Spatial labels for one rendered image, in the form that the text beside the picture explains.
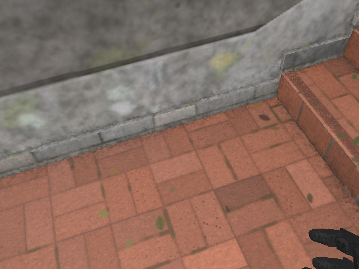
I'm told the robot right hand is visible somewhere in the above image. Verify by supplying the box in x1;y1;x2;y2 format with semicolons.
302;228;359;269

